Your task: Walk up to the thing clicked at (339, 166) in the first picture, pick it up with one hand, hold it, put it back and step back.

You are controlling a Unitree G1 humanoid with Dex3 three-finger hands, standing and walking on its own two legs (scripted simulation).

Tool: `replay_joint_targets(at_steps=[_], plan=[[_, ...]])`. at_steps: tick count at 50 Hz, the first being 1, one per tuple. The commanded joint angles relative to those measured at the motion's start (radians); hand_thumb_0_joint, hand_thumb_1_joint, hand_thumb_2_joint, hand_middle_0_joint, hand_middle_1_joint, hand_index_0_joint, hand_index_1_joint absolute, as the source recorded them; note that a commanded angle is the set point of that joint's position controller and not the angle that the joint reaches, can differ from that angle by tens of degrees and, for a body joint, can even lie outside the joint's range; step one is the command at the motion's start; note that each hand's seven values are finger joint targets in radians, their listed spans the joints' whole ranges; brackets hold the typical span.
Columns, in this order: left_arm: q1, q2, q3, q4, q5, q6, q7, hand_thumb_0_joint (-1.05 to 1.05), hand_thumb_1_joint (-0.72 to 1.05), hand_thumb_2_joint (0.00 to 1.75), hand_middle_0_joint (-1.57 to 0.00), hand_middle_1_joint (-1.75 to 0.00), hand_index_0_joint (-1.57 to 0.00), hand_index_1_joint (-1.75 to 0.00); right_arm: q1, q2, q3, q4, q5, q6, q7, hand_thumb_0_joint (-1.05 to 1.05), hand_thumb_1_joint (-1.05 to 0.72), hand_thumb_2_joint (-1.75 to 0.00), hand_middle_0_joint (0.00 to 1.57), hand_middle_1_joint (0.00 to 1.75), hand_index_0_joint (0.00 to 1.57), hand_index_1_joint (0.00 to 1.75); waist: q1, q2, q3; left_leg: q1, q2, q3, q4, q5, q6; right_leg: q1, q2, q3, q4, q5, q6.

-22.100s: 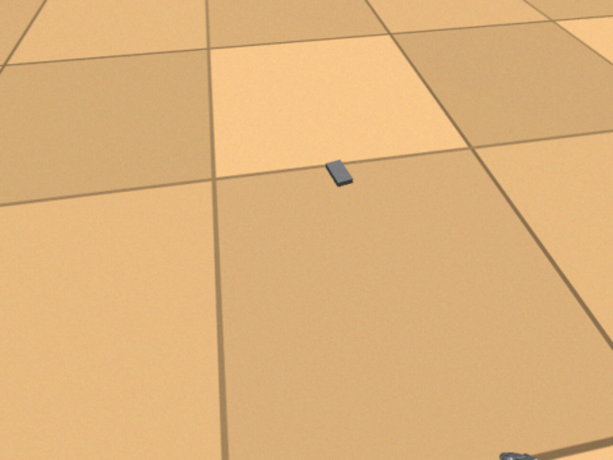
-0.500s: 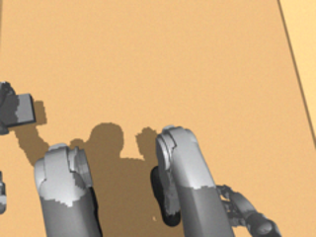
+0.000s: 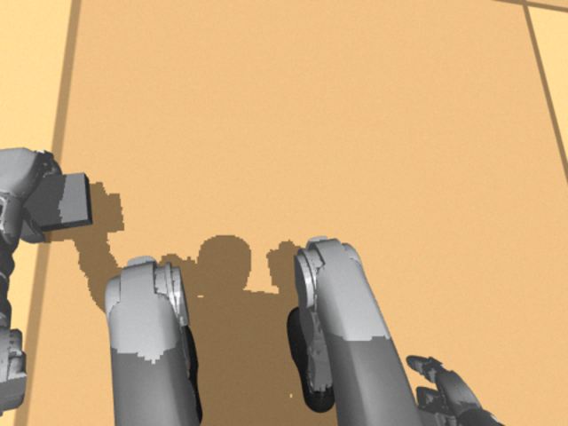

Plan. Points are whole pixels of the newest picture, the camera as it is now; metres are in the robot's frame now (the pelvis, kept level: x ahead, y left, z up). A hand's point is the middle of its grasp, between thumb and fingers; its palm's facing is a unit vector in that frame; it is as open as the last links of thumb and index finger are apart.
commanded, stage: lift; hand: left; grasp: from above
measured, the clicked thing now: (34, 205) +0.42 +0.33 -0.17
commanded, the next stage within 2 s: hold in 1.40 s
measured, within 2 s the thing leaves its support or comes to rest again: neither
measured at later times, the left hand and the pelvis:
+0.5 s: hand out of the picture +0.35 +0.32 +0.05, palm faces -0.42 -0.12 -0.90, open 10.3 cm; pelvis +0.00 +0.00 +0.14, yaw +4 degrees
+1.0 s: hand out of the picture +0.31 +0.30 +0.22, palm faces -0.47 -0.12 -0.87, open 10.3 cm; pelvis +0.04 +0.02 +0.31, yaw +7 degrees
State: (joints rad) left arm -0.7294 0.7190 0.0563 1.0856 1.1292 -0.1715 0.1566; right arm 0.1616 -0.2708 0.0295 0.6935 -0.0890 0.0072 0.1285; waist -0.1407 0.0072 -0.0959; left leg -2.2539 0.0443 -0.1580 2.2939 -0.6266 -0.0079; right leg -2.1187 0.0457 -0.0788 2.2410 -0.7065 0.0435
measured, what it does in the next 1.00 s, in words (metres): rises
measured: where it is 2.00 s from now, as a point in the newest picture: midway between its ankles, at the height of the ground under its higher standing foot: (251, 386)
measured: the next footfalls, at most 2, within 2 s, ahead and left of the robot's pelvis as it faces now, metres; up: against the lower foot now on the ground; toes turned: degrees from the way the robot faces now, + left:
none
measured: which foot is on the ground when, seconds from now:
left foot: down 0.00-1.00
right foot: down 0.00-1.00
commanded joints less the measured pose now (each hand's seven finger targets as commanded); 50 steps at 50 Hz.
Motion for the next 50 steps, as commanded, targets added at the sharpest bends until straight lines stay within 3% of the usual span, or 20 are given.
replay_joint_targets(at_steps=[1, 9, 12, 16, 19, 23, 27, 31, 33, 34, 39, 42, 43, 47, 50], plan=[[-0.267, 0.274, 0.061, -0.271, -0.047, 0.0, 0.001, 0.0, 0.81, 0.66, -1.13, -0.57, -1.15, -0.55, 0.162, -0.228, -0.102, -0.047, 0.021, -0.003, -0.028, 0.0, -0.9, -0.9, 0.2, 0.3, 0.2, 0.3, 0.035, 0.253, -0.695, 0.616, -0.018, 0.097, -0.307, 0.096, 0.033, 0.293, 0.027, -0.052, -0.308, 0.174, -0.08], [-0.2, 0.258, 0.072, -0.446, -0.087, 0.0, -0.023, 0.0, 0.75, 0.69, -1.09, -0.59, -1.1, -0.58, 0.132, -0.212, -0.122, -0.081, 0.051, 0.008, -0.057, 0.0, -0.9, -0.9, 0.2, 0.3, 0.2, 0.3, 0.057, 0.229, -0.71, 0.716, -0.018, 0.085, -0.434, 0.05, 0.034, 0.367, 0.017, -0.028, -0.416, 0.13, -0.078], [-0.151, 0.252, 0.075, -0.506, -0.099, 0.013, -0.033, 0.0, 0.68, 0.7, -1.04, -0.6, -1.05, -0.59, 0.126, -0.205, -0.128, -0.097, 0.062, 0.015, -0.069, 0.0, -0.9, -0.9, 0.2, 0.3, 0.2, 0.3, 0.07, 0.208, -0.763, 0.798, -0.018, 0.089, -0.478, 0.084, 0.035, 0.444, 0.019, -0.018, -0.471, 0.157, -0.076], [-0.109, 0.219, 0.066, -0.592, -0.126, 0.046, -0.043, 0.0, 0.67, 0.72, -1.02, -0.63, -1.03, -0.61, 0.107, -0.195, -0.134, -0.106, 0.072, 0.02, -0.092, 0.0, -0.9, -0.9, 0.2, 0.3, 0.2, 0.3, 0.073, 0.217, -0.739, 0.877, -0.016, 0.089, -0.565, 0.067, 0.033, 0.518, 0.013, -0.007, -0.55, 0.145, -0.071], [-0.055, 0.185, 0.035, -0.623, -0.14, 0.07, -0.064, 0.0, 0.67, 0.72, -1.01, -0.64, -1.02, -0.62, 0.092, -0.186, -0.131, -0.111, 0.082, 0.023, -0.11, 0.0, -0.9, -0.9, 0.2, 0.3, 0.2, 0.3, 0.063, 0.192, -0.691, 0.928, -0.013, 0.085, -0.64, 0.05, 0.034, 0.586, 0.014, -0.002, -0.622, 0.138, -0.067], [0.045, 0.157, 0.019, -0.673, -0.148, 0.105, -0.088, 0.0, 0.67, 0.74, -1.01, -0.64, -1.03, -0.63, 0.069, -0.175, -0.122, -0.123, 0.096, 0.027, -0.131, 0.0, -0.9, -0.9, 0.2, 0.3, 0.2, 0.3, 0.083, 0.189, -0.679, 1.053, -0.009, 0.081, -0.754, 0.083, 0.03, 0.702, 0.013, 0.001, -0.706, 0.173, -0.066], [0.094, 0.126, 0.007, -0.73, -0.162, 0.124, -0.098, 0.0, 0.64, 0.7, -0.99, -0.62, -1.01, -0.6, 0.05, -0.162, -0.112, -0.121, 0.107, 0.023, -0.151, 0.0, -0.89, -0.9, 0.2, 0.3, 0.2, 0.3, 0.081, 0.197, -0.616, 1.158, -0.004, 0.068, -0.877, 0.078, 0.025, 0.787, 0.011, 0.004, -0.79, 0.184, -0.063], [0.124, 0.099, -0.004, -0.72, -0.154, 0.127, -0.095, 0.0, 0.64, 0.68, -0.98, -0.62, -1.0, -0.6, 0.049, -0.145, -0.102, -0.108, 0.113, 0.009, -0.167, 0.0, -0.9, -0.9, 0.2, 0.3, 0.2, 0.3, 0.072, 0.176, -0.533, 1.232, -0.006, 0.081, -0.969, 0.1, 0.023, 0.889, 0.008, 0.021, -0.891, 0.201, -0.062], [0.134, 0.064, -0.034, -0.692, -0.141, 0.127, -0.092, 0.0, 0.63, 0.7, -0.98, -0.63, -1.0, -0.62, 0.052, -0.138, -0.101, -0.102, 0.116, 0.001, -0.173, 0.0, -0.9, -0.9, 0.2, 0.3, 0.2, 0.3, 0.062, 0.159, -0.491, 1.271, -0.008, 0.091, -1.011, 0.118, 0.022, 0.927, 0.009, 0.025, -0.95, 0.214, -0.064], [0.136, 0.078, -0.015, -0.689, -0.141, 0.125, -0.086, 0.0, 0.62, 0.7, -0.97, -0.63, -0.99, -0.62, 0.055, -0.138, -0.102, -0.097, 0.116, -0.004, -0.177, 0.0, -0.9, -0.9, 0.2, 0.3, 0.2, 0.3, 0.071, 0.157, -0.479, 1.292, -0.006, 0.089, -1.039, 0.118, 0.021, 0.957, 0.008, 0.03, -0.974, 0.215, -0.064], [0.165, 0.009, -0.069, -0.615, -0.13, 0.114, -0.075, 0.0, 0.65, 0.69, -0.98, -0.64, -1.0, -0.62, 0.058, -0.129, -0.1, -0.088, 0.121, -0.03, -0.184, 0.0, -0.9, -0.9, 0.2, 0.3, 0.2, 0.3, 0.069, 0.143, -0.385, 1.377, -0.008, 0.086, -1.177, 0.089, 0.014, 1.054, 0.009, 0.039, -1.095, 0.203, -0.066], [0.172, -0.009, -0.079, -0.602, -0.129, 0.111, -0.063, 0.0, 0.65, 0.71, -0.97, -0.67, -0.99, -0.65, 0.067, -0.131, -0.105, -0.083, 0.121, -0.044, -0.184, 0.0, -0.9, -0.9, 0.2, 0.3, 0.2, 0.3, 0.078, 0.14, -0.392, 1.46, -0.008, 0.086, -1.238, 0.12, 0.008, 1.127, 0.011, 0.044, -1.157, 0.225, -0.067], [0.171, -0.039, -0.107, -0.592, -0.127, 0.109, -0.059, 0.0, 0.64, 0.7, -0.97, -0.66, -0.99, -0.64, 0.069, -0.126, -0.104, -0.081, 0.123, -0.048, -0.184, 0.0, -0.9, -0.9, 0.2, 0.3, 0.2, 0.3, 0.073, 0.139, -0.382, 1.479, -0.008, 0.084, -1.256, 0.133, 0.006, 1.136, 0.012, 0.045, -1.172, 0.238, -0.067], [0.146, -0.042, -0.103, -0.577, -0.121, 0.108, -0.024, 0.0, 0.65, 0.7, -0.98, -0.66, -1.0, -0.64, 0.078, -0.127, -0.107, -0.078, 0.124, -0.06, -0.183, 0.0, -0.89, -0.9, 0.2, 0.3, 0.2, 0.3, 0.078, 0.122, -0.369, 1.554, -0.013, 0.098, -1.321, 0.179, 0.005, 1.222, 0.011, 0.051, -1.251, 0.275, -0.066], [0.098, -0.057, -0.124, -0.549, -0.111, 0.114, 0.007, 0.0, 0.64, 0.74, -0.98, -0.68, -0.99, -0.67, 0.093, -0.121, -0.103, -0.066, 0.122, -0.065, -0.181, 0.0, -0.9, -0.9, 0.2, 0.3, 0.2, 0.3, 0.068, 0.108, -0.35, 1.605, -0.022, 0.118, -1.359, 0.227, 0.004, 1.282, 0.011, 0.055, -1.307, 0.308, -0.065]])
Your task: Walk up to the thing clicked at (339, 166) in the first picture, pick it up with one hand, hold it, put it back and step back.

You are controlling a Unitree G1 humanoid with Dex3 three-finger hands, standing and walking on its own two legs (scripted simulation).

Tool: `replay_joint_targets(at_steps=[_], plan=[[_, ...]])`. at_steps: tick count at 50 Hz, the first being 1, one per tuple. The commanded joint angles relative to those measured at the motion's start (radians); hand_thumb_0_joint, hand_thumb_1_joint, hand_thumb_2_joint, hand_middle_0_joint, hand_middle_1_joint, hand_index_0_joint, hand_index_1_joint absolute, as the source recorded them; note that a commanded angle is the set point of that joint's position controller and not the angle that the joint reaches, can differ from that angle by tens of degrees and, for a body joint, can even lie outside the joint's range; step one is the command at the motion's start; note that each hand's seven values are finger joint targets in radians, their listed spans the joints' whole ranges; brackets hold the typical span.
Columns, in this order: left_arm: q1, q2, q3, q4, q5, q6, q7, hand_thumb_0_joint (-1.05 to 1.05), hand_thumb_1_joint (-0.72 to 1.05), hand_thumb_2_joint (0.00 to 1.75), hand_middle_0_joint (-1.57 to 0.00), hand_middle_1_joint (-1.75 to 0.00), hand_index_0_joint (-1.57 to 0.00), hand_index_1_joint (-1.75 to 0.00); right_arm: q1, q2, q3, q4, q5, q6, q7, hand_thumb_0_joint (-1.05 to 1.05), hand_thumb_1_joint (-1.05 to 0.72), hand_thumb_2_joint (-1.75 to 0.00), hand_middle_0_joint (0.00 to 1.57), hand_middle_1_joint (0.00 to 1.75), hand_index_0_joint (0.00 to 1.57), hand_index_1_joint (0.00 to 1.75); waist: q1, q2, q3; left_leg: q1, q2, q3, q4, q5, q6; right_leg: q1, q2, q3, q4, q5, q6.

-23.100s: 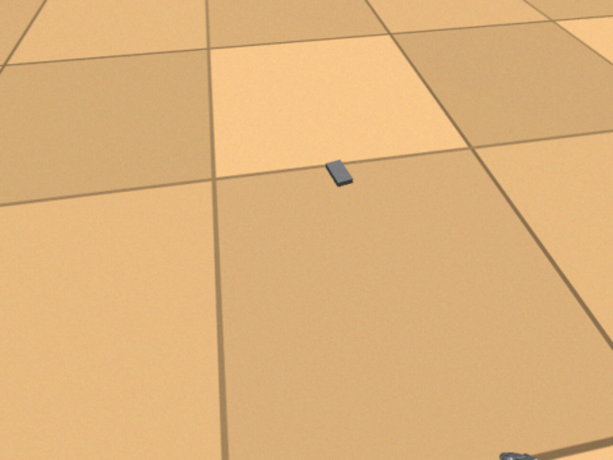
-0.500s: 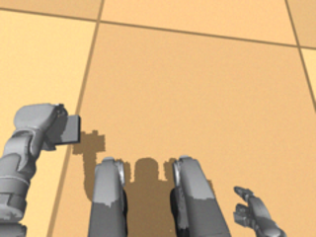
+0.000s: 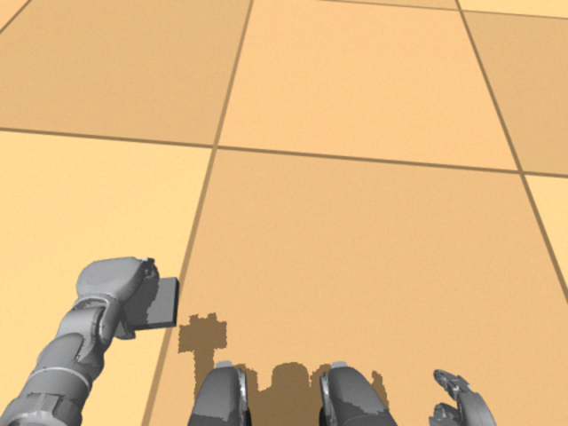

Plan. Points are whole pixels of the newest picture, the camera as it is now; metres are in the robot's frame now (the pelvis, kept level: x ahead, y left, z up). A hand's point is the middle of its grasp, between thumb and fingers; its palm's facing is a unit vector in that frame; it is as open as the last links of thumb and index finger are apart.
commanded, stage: lift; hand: left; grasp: from above
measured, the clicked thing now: (131, 305) +0.32 +0.25 -0.12
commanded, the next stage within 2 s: hold in 0.40 s
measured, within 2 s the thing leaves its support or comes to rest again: neither
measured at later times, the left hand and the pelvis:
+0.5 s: hand (134, 267) +0.34 +0.21 -0.02, palm faces -0.48 -0.08 -0.88, open 10.3 cm; pelvis +0.04 -0.01 +0.07, yaw +0 degrees
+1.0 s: hand (127, 245) +0.35 +0.21 +0.03, palm faces -0.47 -0.05 -0.88, open 10.3 cm; pelvis +0.06 -0.01 +0.09, yaw +0 degrees
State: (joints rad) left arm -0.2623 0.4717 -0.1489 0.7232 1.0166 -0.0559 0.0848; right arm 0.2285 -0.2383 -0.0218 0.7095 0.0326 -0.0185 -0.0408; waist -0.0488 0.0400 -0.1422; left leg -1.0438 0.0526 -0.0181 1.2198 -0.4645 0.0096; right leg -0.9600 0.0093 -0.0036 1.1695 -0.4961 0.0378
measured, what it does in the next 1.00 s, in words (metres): rises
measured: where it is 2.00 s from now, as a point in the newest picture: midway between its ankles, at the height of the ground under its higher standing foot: outside the picture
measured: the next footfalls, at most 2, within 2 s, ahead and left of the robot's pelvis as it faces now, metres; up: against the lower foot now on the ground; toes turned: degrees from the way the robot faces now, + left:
none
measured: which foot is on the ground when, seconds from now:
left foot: down 0.00-1.00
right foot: down 0.00-1.00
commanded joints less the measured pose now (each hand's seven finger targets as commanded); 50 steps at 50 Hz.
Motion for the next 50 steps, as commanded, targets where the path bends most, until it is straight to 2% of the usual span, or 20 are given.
replay_joint_targets(at_steps=[1, 5, 6, 8, 13, 16, 21, 24, 25, 28, 31, 33, 36, 39, 40, 41, 44, 46, 47, 50], plan=[[-0.378, 0.204, 0.096, -0.188, 0.005, 0.001, 0.089, 0.0, 0.65, 0.75, -0.98, -0.68, -1.0, -0.67, 0.031, -0.157, -0.057, -0.075, 0.0, -0.04, -0.013, 0.0, -0.89, -0.9, 0.2, 0.3, 0.2, 0.3, -0.013, 0.081, -0.319, 0.423, -0.029, -0.018, -0.298, 0.091, -0.014, 0.149, 0.045, -0.016, -0.249, 0.119, -0.059], [-0.349, 0.192, 0.096, -0.102, 0.016, 0.025, 0.113, 0.0, 0.64, 0.78, -0.99, -0.69, -1.0, -0.69, 0.033, -0.158, -0.057, -0.069, -0.001, -0.04, -0.007, 0.0, -0.89, -0.9, 0.2, 0.3, 0.2, 0.3, -0.005, 0.068, -0.277, 0.484, -0.03, -0.013, -0.362, 0.155, -0.018, 0.214, 0.042, -0.016, -0.302, 0.171, -0.057], [-0.373, 0.181, 0.08, -0.117, 0.015, 0.028, 0.115, 0.0, 0.66, 0.79, -1.0, -0.69, -1.01, -0.68, 0.033, -0.155, -0.056, -0.071, -0.001, -0.038, -0.006, 0.0, -0.89, -0.9, 0.2, 0.3, 0.2, 0.3, -0.008, 0.056, -0.274, 0.487, -0.033, -0.009, -0.37, 0.168, -0.016, 0.234, 0.043, -0.014, -0.32, 0.181, -0.056], [-0.332, 0.173, 0.082, -0.09, 0.013, 0.04, 0.113, 0.0, 0.66, 0.79, -1.0, -0.69, -1.01, -0.68, 0.035, -0.156, -0.059, -0.067, -0.002, -0.036, -0.003, 0.0, -0.89, -0.9, 0.2, 0.3, 0.2, 0.3, -0.001, 0.048, -0.264, 0.512, -0.038, 0.0, -0.393, 0.188, -0.016, 0.273, 0.041, -0.01, -0.351, 0.196, -0.054], [-0.315, 0.129, 0.053, -0.081, -0.013, 0.065, 0.1, 0.0, 0.65, 0.77, -1.01, -0.65, -1.01, -0.65, 0.035, -0.152, -0.064, -0.076, -0.001, -0.029, -0.001, 0.0, -0.89, -0.9, 0.2, 0.3, 0.2, 0.3, 0.004, 0.013, -0.245, 0.572, -0.047, 0.013, -0.444, 0.249, -0.013, 0.363, 0.037, 0.001, -0.423, 0.257, -0.048], [-0.328, 0.123, 0.051, -0.083, -0.023, 0.071, 0.089, 0.0, 0.66, 0.77, -1.02, -0.64, -1.03, -0.64, 0.04, -0.154, -0.069, -0.075, 0.0, -0.025, -0.002, 0.0, -0.89, -0.9, 0.2, 0.3, 0.2, 0.3, -0.007, 0.008, -0.244, 0.61, -0.046, 0.018, -0.467, 0.286, -0.013, 0.395, 0.036, 0.005, -0.451, 0.295, -0.045], [-0.353, 0.155, 0.07, -0.122, -0.014, 0.052, 0.084, 0.0, 0.63, 0.78, -1.02, -0.61, -1.01, -0.62, 0.038, -0.155, -0.07, -0.077, 0.0, -0.019, -0.008, 0.0, -0.89, -0.9, 0.2, 0.3, 0.2, 0.3, 0.001, 0.007, -0.251, 0.662, -0.055, 0.03, -0.502, 0.329, -0.01, 0.464, 0.028, 0.015, -0.501, 0.343, -0.038], [-0.352, 0.128, 0.051, -0.135, -0.008, 0.048, 0.089, 0.0, 0.65, 0.78, -1.04, -0.61, -1.03, -0.61, 0.032, -0.155, -0.071, -0.076, 0.0, -0.015, -0.007, 0.0, -0.89, -0.9, 0.2, 0.3, 0.2, 0.3, -0.002, 0.017, -0.238, 0.702, -0.054, 0.029, -0.529, 0.351, -0.014, 0.471, 0.028, 0.014, -0.519, 0.357, -0.04], [-0.327, 0.141, 0.063, -0.119, -0.001, 0.051, 0.094, 0.0, 0.65, 0.77, -1.03, -0.61, -1.03, -0.62, 0.029, -0.157, -0.072, -0.076, 0.001, -0.013, -0.008, 0.0, -0.89, -0.9, 0.2, 0.3, 0.2, 0.3, 0.008, 0.008, -0.238, 0.709, -0.057, 0.034, -0.532, 0.363, -0.012, 0.49, 0.026, 0.015, -0.529, 0.372, -0.038], [-0.365, 0.143, 0.056, -0.13, 0.01, 0.053, 0.096, 0.0, 0.65, 0.76, -1.01, -0.65, -1.02, -0.64, 0.029, -0.157, -0.075, -0.068, 0.0, -0.007, -0.009, 0.0, -0.89, -0.89, 0.2, 0.3, 0.2, 0.3, -0.003, 0.016, -0.242, 0.73, -0.058, 0.036, -0.543, 0.413, -0.012, 0.515, 0.026, 0.019, -0.54, 0.427, -0.034], [-0.34, 0.129, 0.049, -0.101, 0.01, 0.057, 0.089, 0.0, 0.66, 0.75, -1.02, -0.63, -1.03, -0.62, 0.029, -0.158, -0.078, -0.064, 0.004, -0.001, -0.007, 0.0, -0.89, -0.89, 0.2, 0.3, 0.2, 0.3, 0.002, -0.009, -0.217, 0.746, -0.061, 0.044, -0.56, 0.436, -0.007, 0.542, 0.024, 0.022, -0.559, 0.454, -0.032], [-0.366, 0.14, 0.052, -0.119, 0.004, 0.057, 0.082, 0.0, 0.68, 0.81, -1.04, -0.64, -1.04, -0.64, 0.021, -0.165, -0.082, -0.074, 0.005, 0.004, -0.005, 0.0, -0.89, -0.89, 0.2, 0.3, 0.2, 0.3, 0.007, -0.006, -0.243, 0.779, -0.061, 0.044, -0.569, 0.463, -0.007, 0.57, 0.024, 0.021, -0.571, 0.48, -0.029], [-0.346, 0.103, 0.025, -0.105, -0.001, 0.062, 0.059, 0.0, 0.67, 0.8, -1.03, -0.66, -1.04, -0.65, 0.016, -0.162, -0.084, -0.074, 0.005, 0.009, -0.001, 0.0, -0.89, -0.89, 0.2, 0.3, 0.2, 0.3, 0.003, -0.013, -0.217, 0.793, -0.059, 0.044, -0.583, 0.488, -0.008, 0.573, 0.027, 0.018, -0.582, 0.491, -0.03], [-0.328, 0.135, 0.045, -0.124, -0.006, 0.059, 0.037, 0.0, 0.68, 0.77, -1.04, -0.61, -1.04, -0.61, 0.005, -0.167, -0.088, -0.086, 0.008, 0.015, 0.0, 0.0, -0.88, -0.89, 0.2, 0.3, 0.2, 0.3, 0.016, 0.01, -0.211, 0.821, -0.056, 0.047, -0.604, 0.508, -0.01, 0.592, 0.03, 0.01, -0.594, 0.483, -0.037], [-0.329, 0.123, 0.035, -0.141, -0.008, 0.056, 0.027, 0.0, 0.69, 0.77, -1.04, -0.62, -1.05, -0.61, -0.002, -0.162, -0.086, -0.092, 0.008, 0.017, 0.0, 0.0, -0.89, -0.89, 0.2, 0.3, 0.2, 0.3, 0.019, 0.011, -0.213, 0.825, -0.055, 0.047, -0.605, 0.521, -0.008, 0.598, 0.03, 0.013, -0.595, 0.502, -0.035], [-0.323, 0.11, 0.022, -0.126, -0.005, 0.056, 0.018, 0.0, 0.67, 0.78, -1.04, -0.61, -1.04, -0.61, 0.0, -0.162, -0.083, -0.093, 0.008, 0.019, 0.001, 0.0, -0.89, -0.89, 0.2, 0.3, 0.2, 0.3, 0.006, -0.015, -0.199, 0.82, -0.054, 0.044, -0.607, 0.531, -0.005, 0.597, 0.032, 0.012, -0.596, 0.51, -0.034], [-0.33, 0.143, 0.048, -0.157, 0.0, 0.049, 0.008, 0.0, 0.68, 0.76, -1.04, -0.59, -1.04, -0.59, -0.01, -0.163, -0.083, -0.109, 0.011, 0.027, -0.001, 0.0, -0.89, -0.89, 0.2, 0.3, 0.2, 0.3, 0.029, 0.011, -0.189, 0.822, -0.054, 0.048, -0.627, 0.52, -0.008, 0.621, 0.031, 0.011, -0.611, 0.497, -0.04], [-0.346, 0.129, 0.036, -0.185, -0.005, 0.045, 0.003, 0.0, 0.67, 0.78, -1.03, -0.6, -1.04, -0.6, -0.018, -0.161, -0.081, -0.118, 0.011, 0.03, -0.001, 0.0, -0.88, -0.89, 0.2, 0.3, 0.2, 0.3, 0.028, 0.002, -0.201, 0.84, -0.056, 0.051, -0.631, 0.53, -0.004, 0.631, 0.03, 0.016, -0.615, 0.515, -0.037], [-0.339, 0.135, 0.037, -0.174, 0.0, 0.045, 0.001, 0.0, 0.68, 0.77, -1.03, -0.61, -1.04, -0.61, -0.015, -0.163, -0.08, -0.119, 0.011, 0.031, -0.002, 0.0, -0.89, -0.89, 0.2, 0.3, 0.2, 0.3, 0.02, 0.002, -0.19, 0.832, -0.056, 0.051, -0.634, 0.527, -0.004, 0.629, 0.03, 0.017, -0.62, 0.515, -0.037], [-0.335, 0.142, 0.051, -0.187, 0.002, 0.045, 0.003, 0.0, 0.69, 0.75, -1.05, -0.58, -1.05, -0.58, -0.019, -0.165, -0.08, -0.126, 0.012, 0.036, -0.002, 0.0, -0.88, -0.89, 0.2, 0.3, 0.2, 0.3, 0.027, -0.007, -0.18, 0.838, -0.055, 0.049, -0.649, 0.512, -0.003, 0.638, 0.03, 0.016, -0.633, 0.499, -0.038]])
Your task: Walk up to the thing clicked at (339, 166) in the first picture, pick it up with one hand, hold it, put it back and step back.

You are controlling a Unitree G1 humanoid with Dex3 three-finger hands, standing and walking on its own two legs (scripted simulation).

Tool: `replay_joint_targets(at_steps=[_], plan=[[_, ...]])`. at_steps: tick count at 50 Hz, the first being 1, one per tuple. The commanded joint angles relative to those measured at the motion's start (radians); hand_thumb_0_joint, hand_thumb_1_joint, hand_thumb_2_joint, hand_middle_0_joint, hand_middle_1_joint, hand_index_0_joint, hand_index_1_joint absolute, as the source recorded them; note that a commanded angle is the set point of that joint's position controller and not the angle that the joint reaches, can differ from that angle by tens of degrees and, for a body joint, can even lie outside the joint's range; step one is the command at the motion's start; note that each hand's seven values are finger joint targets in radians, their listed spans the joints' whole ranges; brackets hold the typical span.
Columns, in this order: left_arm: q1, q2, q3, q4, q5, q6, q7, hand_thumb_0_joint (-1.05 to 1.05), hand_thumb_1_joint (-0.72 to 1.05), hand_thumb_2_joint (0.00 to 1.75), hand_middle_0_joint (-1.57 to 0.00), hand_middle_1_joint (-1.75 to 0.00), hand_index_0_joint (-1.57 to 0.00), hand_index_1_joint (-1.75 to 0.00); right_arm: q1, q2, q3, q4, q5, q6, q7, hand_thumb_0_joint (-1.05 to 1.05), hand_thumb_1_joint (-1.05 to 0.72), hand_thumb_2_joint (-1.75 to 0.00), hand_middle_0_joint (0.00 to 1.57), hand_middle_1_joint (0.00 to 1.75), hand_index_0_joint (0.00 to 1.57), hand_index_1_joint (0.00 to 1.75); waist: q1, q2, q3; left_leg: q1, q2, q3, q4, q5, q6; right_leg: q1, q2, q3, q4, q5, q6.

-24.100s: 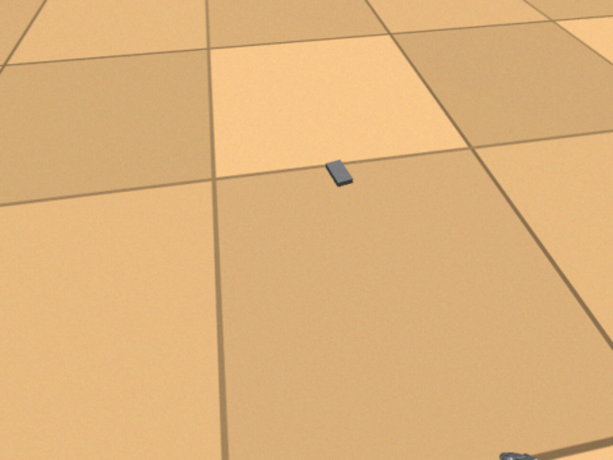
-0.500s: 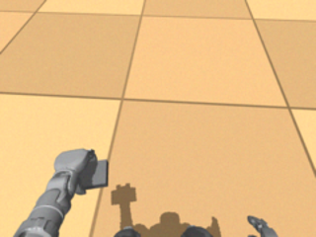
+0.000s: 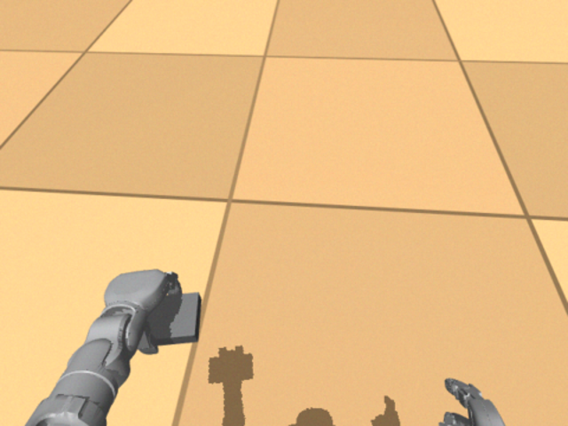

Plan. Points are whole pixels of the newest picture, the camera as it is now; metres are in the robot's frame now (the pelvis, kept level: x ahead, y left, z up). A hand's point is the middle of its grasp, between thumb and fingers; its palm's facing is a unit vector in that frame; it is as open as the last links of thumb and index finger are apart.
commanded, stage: hold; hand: left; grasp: from above
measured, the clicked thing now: (155, 320) +0.30 +0.22 -0.10
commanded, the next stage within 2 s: crouch in 1.40 s
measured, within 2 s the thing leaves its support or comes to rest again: neither
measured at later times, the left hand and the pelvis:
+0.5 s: hand (139, 331) +0.27 +0.23 -0.04, palm faces -0.46 -0.05 -0.88, open 10.3 cm; pelvis -0.02 +0.00 +0.01, yaw +0 degrees
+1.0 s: hand (138, 338) +0.25 +0.22 -0.04, palm faces -0.47 -0.05 -0.88, open 10.3 cm; pelvis -0.03 +0.00 +0.01, yaw +0 degrees
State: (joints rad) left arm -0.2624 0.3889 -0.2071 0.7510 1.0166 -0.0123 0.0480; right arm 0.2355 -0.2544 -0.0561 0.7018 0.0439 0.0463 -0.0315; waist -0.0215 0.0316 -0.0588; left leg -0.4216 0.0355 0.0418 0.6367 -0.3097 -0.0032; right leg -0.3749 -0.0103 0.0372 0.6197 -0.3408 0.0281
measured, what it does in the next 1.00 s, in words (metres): stands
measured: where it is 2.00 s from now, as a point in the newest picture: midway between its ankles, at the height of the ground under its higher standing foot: outside the picture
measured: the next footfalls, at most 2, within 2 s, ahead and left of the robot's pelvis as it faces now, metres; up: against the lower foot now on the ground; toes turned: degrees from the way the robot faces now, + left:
none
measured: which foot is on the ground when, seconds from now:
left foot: down 0.00-1.00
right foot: down 0.00-1.00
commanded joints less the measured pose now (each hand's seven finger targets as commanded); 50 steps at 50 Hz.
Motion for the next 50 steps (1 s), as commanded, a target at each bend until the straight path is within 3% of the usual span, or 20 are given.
replay_joint_targets(at_steps=[1, 6, 9, 10, 16, 17, 22, 25, 28, 30, 34, 35, 38, 44, 47, 50], plan=[[-0.347, 0.229, 0.11, -0.227, -0.001, 0.0, 0.04, 0.0, 0.7, 0.76, -1.05, -0.6, -1.06, -0.6, -0.032, -0.147, -0.045, -0.12, 0.001, -0.027, -0.011, 0.0, -0.88, -0.89, 0.2, 0.3, 0.2, 0.3, 0.003, 0.012, -0.265, 0.22, -0.038, -0.011, -0.075, 0.35, 0.008, 0.06, 0.05, -0.026, -0.087, 0.335, -0.03], [-0.36, 0.219, 0.096, -0.262, 0.002, -0.001, 0.031, 0.0, 0.68, 0.78, -1.05, -0.59, -1.05, -0.59, -0.044, -0.146, -0.047, -0.124, 0.002, -0.023, -0.012, 0.0, -0.89, -0.89, 0.2, 0.3, 0.2, 0.3, 0.007, 0.018, -0.284, 0.257, -0.036, -0.008, -0.083, 0.38, 0.013, 0.067, 0.049, -0.027, -0.097, 0.36, -0.027], [-0.335, 0.215, 0.096, -0.248, -0.007, -0.002, 0.026, 0.0, 0.67, 0.78, -1.05, -0.59, -1.04, -0.59, -0.05, -0.147, -0.043, -0.128, 0.002, -0.02, -0.013, 0.0, -0.89, -0.89, 0.2, 0.3, 0.2, 0.3, -0.003, 0.007, -0.247, 0.248, -0.038, -0.008, -0.106, 0.317, 0.011, 0.071, 0.046, -0.028, -0.12, 0.305, -0.029], [-0.339, 0.218, 0.097, -0.243, -0.006, -0.002, 0.024, 0.0, 0.68, 0.79, -1.06, -0.58, -1.05, -0.59, -0.059, -0.143, -0.04, -0.129, 0.004, -0.019, -0.015, 0.0, -0.89, -0.9, 0.2, 0.3, 0.2, 0.3, 0.01, 0.006, -0.235, 0.244, -0.037, -0.008, -0.115, 0.305, 0.01, 0.07, 0.046, -0.03, -0.126, 0.292, -0.03], [-0.347, 0.234, 0.108, -0.277, -0.011, -0.006, 0.014, 0.0, 0.7, 0.77, -1.05, -0.6, -1.06, -0.6, -0.081, -0.146, -0.036, -0.137, 0.006, -0.018, -0.018, 0.0, -0.88, -0.89, 0.2, 0.3, 0.2, 0.3, 0.015, 0.034, -0.231, 0.263, -0.033, -0.01, -0.142, 0.26, 0.005, 0.072, 0.049, -0.032, -0.146, 0.238, -0.037], [-0.322, 0.21, 0.091, -0.246, -0.004, -0.002, 0.01, 0.0, 0.69, 0.78, -1.07, -0.58, -1.06, -0.58, -0.081, -0.141, -0.033, -0.137, 0.005, -0.018, -0.018, 0.0, -0.89, -0.9, 0.2, 0.3, 0.2, 0.3, 0.003, 0.012, -0.216, 0.257, -0.034, -0.01, -0.142, 0.258, 0.009, 0.072, 0.047, -0.029, -0.147, 0.241, -0.035], [-0.332, 0.229, 0.105, -0.268, -0.011, -0.007, 0.006, 0.0, 0.68, 0.77, -1.05, -0.59, -1.05, -0.59, -0.099, -0.141, -0.03, -0.143, 0.008, -0.02, -0.021, 0.0, -0.89, -0.9, 0.2, 0.3, 0.2, 0.3, 0.014, 0.018, -0.213, 0.266, -0.036, -0.007, -0.158, 0.234, 0.009, 0.08, 0.044, -0.027, -0.165, 0.218, -0.035], [-0.327, 0.212, 0.089, -0.251, -0.012, -0.005, 0.002, 0.0, 0.68, 0.77, -1.05, -0.6, -1.05, -0.6, -0.103, -0.147, -0.029, -0.142, 0.009, -0.022, -0.022, 0.0, -0.89, -0.9, 0.2, 0.3, 0.2, 0.3, 0.005, 0.002, -0.194, 0.272, -0.031, -0.012, -0.165, 0.231, 0.007, 0.067, 0.047, -0.032, -0.17, 0.209, -0.035], [-0.342, 0.224, 0.095, -0.287, -0.017, -0.009, -0.005, 0.0, 0.67, 0.78, -1.05, -0.59, -1.05, -0.6, -0.118, -0.139, -0.025, -0.148, 0.01, -0.024, -0.023, 0.0, -0.89, -0.9, 0.2, 0.3, 0.2, 0.3, 0.022, 0.007, -0.205, 0.277, -0.034, -0.009, -0.173, 0.231, 0.009, 0.088, 0.044, -0.031, -0.177, 0.209, -0.035], [-0.365, 0.227, 0.093, -0.301, -0.015, -0.012, -0.009, 0.0, 0.65, 0.77, -1.03, -0.59, -1.03, -0.6, -0.113, -0.139, -0.023, -0.145, 0.009, -0.025, -0.024, 0.0, -0.89, -0.9, 0.2, 0.3, 0.2, 0.3, 0.015, -0.002, -0.21, 0.277, -0.035, -0.008, -0.172, 0.229, 0.013, 0.094, 0.042, -0.027, -0.182, 0.212, -0.031], [-0.323, 0.223, 0.098, -0.284, -0.02, -0.01, -0.016, 0.0, 0.66, 0.77, -1.05, -0.58, -1.04, -0.58, -0.13, -0.136, -0.019, -0.152, 0.012, -0.025, -0.026, 0.0, -0.89, -0.9, 0.2, 0.3, 0.2, 0.3, 0.027, 0.005, -0.189, 0.277, -0.034, -0.008, -0.188, 0.219, 0.009, 0.089, 0.043, -0.029, -0.19, 0.196, -0.036], [-0.321, 0.213, 0.088, -0.289, -0.021, -0.012, -0.02, 0.0, 0.67, 0.78, -1.05, -0.58, -1.04, -0.59, -0.127, -0.141, -0.02, -0.153, 0.011, -0.025, -0.025, 0.0, -0.89, -0.9, 0.2, 0.3, 0.2, 0.3, 0.012, 0.003, -0.188, 0.284, -0.033, -0.006, -0.187, 0.208, 0.011, 0.089, 0.042, -0.026, -0.193, 0.19, -0.034], [-0.345, 0.237, 0.102, -0.312, -0.02, -0.017, -0.03, 0.0, 0.64, 0.76, -1.03, -0.58, -1.03, -0.59, -0.137, -0.138, -0.018, -0.153, 0.012, -0.024, -0.027, 0.0, -0.89, -0.9, 0.2, 0.3, 0.2, 0.3, 0.026, 0.022, -0.187, 0.284, -0.032, -0.01, -0.197, 0.198, 0.008, 0.092, 0.042, -0.029, -0.198, 0.175, -0.037], [-0.321, 0.219, 0.095, -0.277, -0.025, -0.018, -0.028, 0.0, 0.66, 0.72, -1.02, -0.6, -1.03, -0.59, -0.143, -0.132, -0.012, -0.155, 0.012, -0.026, -0.03, 0.0, -0.89, -0.9, 0.2, 0.3, 0.2, 0.3, 0.018, -0.024, -0.162, 0.268, -0.04, -0.002, -0.201, 0.171, 0.016, 0.088, 0.039, -0.023, -0.217, 0.152, -0.032], [-0.318, 0.23, 0.102, -0.294, -0.023, -0.02, -0.029, 0.0, 0.67, 0.76, -1.05, -0.58, -1.05, -0.58, -0.145, -0.134, -0.014, -0.153, 0.013, -0.025, -0.03, 0.0, -0.89, -0.9, 0.2, 0.3, 0.2, 0.3, 0.026, 0.002, -0.192, 0.287, -0.039, -0.002, -0.202, 0.194, 0.014, 0.104, 0.037, -0.024, -0.209, 0.171, -0.035], [-0.35, 0.231, 0.097, -0.311, -0.013, -0.023, -0.024, 0.0, 0.66, 0.78, -1.05, -0.59, -1.04, -0.6, -0.143, -0.134, -0.014, -0.15, 0.012, -0.022, -0.034, 0.0, -0.9, -0.9, 0.2, 0.3, 0.2, 0.3, 0.014, -0.004, -0.208, 0.304, -0.038, -0.004, -0.197, 0.226, 0.013, 0.097, 0.039, -0.025, -0.201, 0.204, -0.034]])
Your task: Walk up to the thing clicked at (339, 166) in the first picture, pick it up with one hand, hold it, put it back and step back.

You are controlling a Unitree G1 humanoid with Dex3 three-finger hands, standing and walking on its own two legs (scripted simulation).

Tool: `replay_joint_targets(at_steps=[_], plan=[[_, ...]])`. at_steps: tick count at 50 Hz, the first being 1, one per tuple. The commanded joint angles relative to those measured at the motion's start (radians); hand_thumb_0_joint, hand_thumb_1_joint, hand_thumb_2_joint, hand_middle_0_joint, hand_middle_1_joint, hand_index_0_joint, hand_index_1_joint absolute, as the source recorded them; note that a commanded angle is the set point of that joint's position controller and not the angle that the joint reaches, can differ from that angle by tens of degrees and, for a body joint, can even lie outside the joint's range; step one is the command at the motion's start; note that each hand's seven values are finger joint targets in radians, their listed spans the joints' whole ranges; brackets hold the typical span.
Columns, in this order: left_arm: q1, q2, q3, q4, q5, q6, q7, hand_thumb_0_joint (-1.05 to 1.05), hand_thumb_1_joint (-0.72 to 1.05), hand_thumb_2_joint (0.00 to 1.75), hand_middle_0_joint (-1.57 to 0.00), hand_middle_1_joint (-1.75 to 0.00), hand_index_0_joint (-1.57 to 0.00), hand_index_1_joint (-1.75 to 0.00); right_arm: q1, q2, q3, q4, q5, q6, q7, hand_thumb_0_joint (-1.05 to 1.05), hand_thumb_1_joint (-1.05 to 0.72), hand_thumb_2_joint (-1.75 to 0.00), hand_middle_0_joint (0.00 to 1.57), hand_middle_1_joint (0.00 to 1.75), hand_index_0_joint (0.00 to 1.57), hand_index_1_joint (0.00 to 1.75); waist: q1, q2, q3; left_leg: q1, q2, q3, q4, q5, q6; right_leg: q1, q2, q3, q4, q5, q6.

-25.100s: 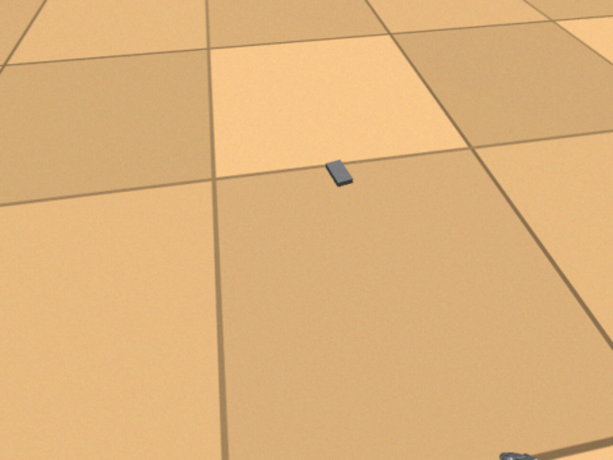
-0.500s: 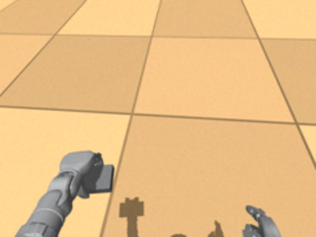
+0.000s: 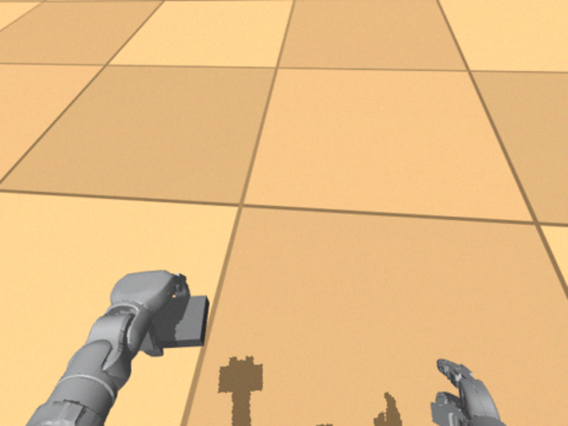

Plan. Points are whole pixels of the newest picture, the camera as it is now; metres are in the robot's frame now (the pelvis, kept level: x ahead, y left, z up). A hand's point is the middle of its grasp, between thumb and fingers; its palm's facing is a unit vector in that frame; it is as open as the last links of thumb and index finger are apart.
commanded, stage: hold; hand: left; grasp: from above
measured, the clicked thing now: (161, 322) +0.29 +0.22 -0.08
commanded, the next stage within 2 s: crouch in 0.40 s
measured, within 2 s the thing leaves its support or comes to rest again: neither
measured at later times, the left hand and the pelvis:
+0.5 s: hand (153, 315) +0.29 +0.22 -0.05, palm faces -0.47 -0.05 -0.88, open 10.3 cm; pelvis +0.01 +0.00 +0.00, yaw +0 degrees
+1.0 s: hand (167, 335) +0.30 +0.24 -0.16, palm faces -0.45 +0.03 -0.89, open 10.3 cm; pelvis +0.00 +0.00 -0.05, yaw +1 degrees
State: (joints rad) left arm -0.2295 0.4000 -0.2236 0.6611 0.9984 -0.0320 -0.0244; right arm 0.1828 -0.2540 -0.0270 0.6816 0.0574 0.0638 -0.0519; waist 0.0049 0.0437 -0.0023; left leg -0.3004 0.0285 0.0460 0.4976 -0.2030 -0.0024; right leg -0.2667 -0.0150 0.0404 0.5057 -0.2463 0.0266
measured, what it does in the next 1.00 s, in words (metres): lowers itself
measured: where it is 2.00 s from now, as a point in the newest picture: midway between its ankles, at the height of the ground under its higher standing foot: outside the picture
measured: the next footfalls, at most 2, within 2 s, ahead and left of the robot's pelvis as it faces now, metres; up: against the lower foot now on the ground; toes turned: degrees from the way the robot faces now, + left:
none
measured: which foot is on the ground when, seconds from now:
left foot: down 0.00-1.00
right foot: down 0.00-1.00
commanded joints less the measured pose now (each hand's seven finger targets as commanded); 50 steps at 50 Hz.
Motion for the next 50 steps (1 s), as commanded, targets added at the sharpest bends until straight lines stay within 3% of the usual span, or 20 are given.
replay_joint_targets(at_steps=[1, 3, 7, 10, 13, 15, 17, 18, 24, 25, 26, 34, 39, 40, 41, 43, 46, 50], plan=[[-0.42, 0.245, 0.128, -0.25, 0.005, -0.007, 0.053, 0.0, 0.65, 0.78, -1.04, -0.59, -1.04, -0.6, -0.086, -0.135, -0.042, -0.125, -0.002, -0.039, -0.014, 0.0, -0.9, -0.9, 0.2, 0.3, 0.2, 0.3, -0.008, 0.005, -0.275, 0.185, -0.031, -0.008, -0.059, 0.116, 0.012, -0.006, 0.045, -0.029, -0.088, 0.106, -0.032], [-0.422, 0.254, 0.141, -0.234, 0.007, -0.007, 0.06, 0.0, 0.65, 0.76, -1.04, -0.58, -1.04, -0.59, -0.092, -0.131, -0.041, -0.121, 0.0, -0.039, -0.015, 0.0, -0.9, -0.9, 0.2, 0.3, 0.2, 0.3, 0.001, 0.017, -0.269, 0.182, -0.032, -0.005, -0.064, 0.104, 0.01, -0.006, 0.045, -0.029, -0.092, 0.09, -0.036], [-0.365, 0.205, 0.117, -0.199, 0.001, 0.007, 0.073, 0.0, 0.65, 0.76, -1.03, -0.59, -1.03, -0.59, -0.098, -0.131, -0.042, -0.122, 0.0, -0.043, -0.013, 0.0, -0.9, -0.9, 0.2, 0.3, 0.2, 0.3, -0.001, -0.01, -0.25, 0.178, -0.032, -0.006, -0.067, 0.1, 0.01, -0.002, 0.043, -0.03, -0.098, 0.086, -0.034], [-0.35, 0.204, 0.11, -0.173, -0.001, 0.015, 0.065, 0.0, 0.64, 0.8, -1.04, -0.61, -1.03, -0.62, -0.098, -0.133, -0.043, -0.121, 0.0, -0.038, -0.013, 0.0, -0.9, -0.9, 0.2, 0.3, 0.2, 0.3, -0.004, -0.046, -0.215, 0.156, -0.032, -0.007, -0.068, 0.094, 0.013, -0.006, 0.044, -0.033, -0.108, 0.08, -0.031], [-0.364, 0.235, 0.126, -0.189, -0.002, 0.008, 0.045, 0.0, 0.65, 0.81, -1.04, -0.6, -1.04, -0.61, -0.094, -0.134, -0.044, -0.121, 0.001, -0.036, -0.012, 0.0, -0.9, -0.9, 0.2, 0.3, 0.2, 0.3, 0.006, -0.018, -0.234, 0.158, -0.029, -0.01, -0.073, 0.096, 0.011, 0.002, 0.045, -0.031, -0.102, 0.086, -0.034], [-0.369, 0.204, 0.095, -0.214, -0.008, -0.001, 0.026, 0.0, 0.67, 0.8, -1.05, -0.61, -1.04, -0.62, -0.1, -0.128, -0.041, -0.132, 0.002, -0.035, -0.013, 0.0, -0.9, -0.9, 0.2, 0.3, 0.2, 0.3, -0.002, -0.014, -0.234, 0.166, -0.031, -0.009, -0.074, 0.091, 0.014, -0.005, 0.043, -0.027, -0.104, 0.081, -0.034], [-0.324, 0.228, 0.124, -0.213, -0.006, -0.005, 0.025, 0.0, 0.66, 0.77, -1.03, -0.61, -1.03, -0.61, -0.099, -0.129, -0.044, -0.132, 0.004, -0.034, -0.015, 0.0, -0.9, -0.9, 0.2, 0.3, 0.2, 0.3, 0.009, -0.007, -0.257, 0.177, -0.035, -0.005, -0.071, 0.121, 0.014, 0.013, 0.041, -0.026, -0.101, 0.108, -0.034], [-0.351, 0.219, 0.113, -0.253, -0.011, -0.01, 0.026, 0.0, 0.64, 0.78, -1.02, -0.6, -1.02, -0.61, -0.099, -0.127, -0.043, -0.135, 0.002, -0.034, -0.016, 0.0, -0.9, -0.9, 0.2, 0.3, 0.2, 0.3, 0.004, 0.004, -0.274, 0.186, -0.035, -0.005, -0.066, 0.135, 0.013, 0.014, 0.043, -0.026, -0.098, 0.12, -0.035], [-0.36, 0.24, 0.146, -0.232, 0.004, -0.008, 0.067, 0.0, 0.65, 0.77, -1.04, -0.59, -1.04, -0.59, -0.093, -0.13, -0.045, -0.119, 0.002, -0.031, -0.019, 0.0, -0.9, -0.9, 0.2, 0.3, 0.2, 0.3, 0.001, 0.003, -0.272, 0.195, -0.032, -0.005, -0.059, 0.179, 0.009, 0.016, 0.047, -0.034, -0.086, 0.162, -0.035], [-0.398, 0.237, 0.138, -0.247, 0.009, -0.007, 0.074, 0.0, 0.69, 0.69, -1.02, -0.66, -1.06, -0.62, -0.088, -0.131, -0.047, -0.119, 0.0, -0.031, -0.019, 0.0, -0.92, -0.91, 0.2, 0.3, 0.2, 0.3, -0.005, 0.015, -0.284, 0.206, -0.029, -0.007, -0.06, 0.183, 0.006, 0.005, 0.049, -0.036, -0.083, 0.165, -0.038], [-0.389, 0.228, 0.133, -0.236, 0.011, -0.004, 0.079, 0.0, 0.61, 0.71, -0.94, -0.64, -0.98, -0.62, -0.084, -0.134, -0.05, -0.115, 0.001, -0.03, -0.017, 0.0, -0.87, -0.89, 0.2, 0.3, 0.2, 0.3, -0.003, 0.011, -0.281, 0.211, -0.026, -0.008, -0.06, 0.186, 0.005, 0.008, 0.05, -0.038, -0.083, 0.167, -0.038], [-0.247, 0.162, 0.096, -0.092, 0.024, -0.006, 0.103, 0.0, 0.68, 0.77, -1.03, -0.66, -1.04, -0.65, -0.079, -0.13, -0.055, -0.111, 0.0, -0.015, -0.004, 0.0, -0.88, -0.9, 0.2, 0.3, 0.2, 0.3, -0.009, -0.077, -0.187, 0.124, -0.039, -0.006, -0.036, 0.166, 0.012, -0.022, 0.039, -0.037, -0.079, 0.157, -0.031], [-0.311, 0.188, 0.128, -0.003, 0.065, -0.055, 0.178, 0.0, 0.71, 0.77, -1.07, -0.61, -1.07, -0.61, -0.05, -0.133, -0.057, -0.093, -0.019, -0.003, 0.005, 0.0, -0.89, -0.9, 0.2, 0.3, 0.2, 0.3, -0.034, -0.078, -0.195, 0.023, -0.046, -0.011, 0.064, 0.101, 0.011, -0.132, 0.032, -0.036, 0.007, 0.108, -0.03], [-0.34, 0.19, 0.128, 0.005, 0.077, -0.063, 0.198, 0.0, 0.7, 0.77, -1.07, -0.62, -1.07, -0.62, -0.041, -0.134, -0.061, -0.085, -0.023, -0.002, 0.008, 0.0, -0.89, -0.9, 0.2, 0.3, 0.2, 0.3, -0.043, -0.054, -0.226, 0.01, -0.047, -0.009, 0.098, 0.101, 0.009, -0.165, 0.03, -0.033, 0.037, 0.112, -0.031], [-0.415, 0.227, 0.153, -0.017, 0.09, -0.074, 0.226, 0.0, 0.7, 0.76, -1.06, -0.62, -1.07, -0.62, -0.026, -0.145, -0.068, -0.075, -0.029, -0.003, 0.01, 0.0, -0.89, -0.9, 0.2, 0.3, 0.2, 0.3, -0.045, -0.013, -0.285, 0.005, -0.04, -0.014, 0.141, 0.112, 0.002, -0.209, 0.033, -0.037, 0.079, 0.116, -0.034], [-0.461, 0.198, 0.14, 0.037, 0.127, -0.082, 0.279, 0.0, 0.68, 0.75, -1.05, -0.63, -1.05, -0.63, -0.001, -0.15, -0.077, -0.057, -0.044, -0.009, 0.02, 0.0, -0.89, -0.9, 0.2, 0.3, 0.2, 0.3, -0.068, 0.0, -0.333, -0.062, -0.031, -0.022, 0.249, 0.124, -0.006, -0.315, 0.037, -0.044, 0.177, 0.12, -0.036], [-0.479, 0.203, 0.163, 0.093, 0.179, -0.096, 0.356, 0.0, 0.64, 0.76, -1.02, -0.61, -1.03, -0.61, 0.043, -0.153, -0.095, -0.052, -0.06, -0.018, 0.037, 0.0, -0.89, -0.9, 0.2, 0.3, 0.2, 0.3, -0.067, 0.032, -0.421, -0.188, -0.026, -0.033, 0.399, 0.106, -0.007, -0.468, 0.04, -0.045, 0.32, 0.092, -0.046], [-0.572, 0.21, 0.172, 0.171, 0.207, -0.085, 0.416, 0.0, 0.62, 0.72, -0.99, -0.61, -1.0, -0.61, 0.071, -0.173, -0.107, -0.039, -0.075, -0.027, 0.046, 0.0, -0.89, -0.9, 0.2, 0.3, 0.2, 0.3, -0.094, 0.065, -0.52, -0.321, -0.016, -0.041, 0.552, 0.087, 0.002, -0.645, 0.045, -0.062, 0.477, 0.062, -0.048]])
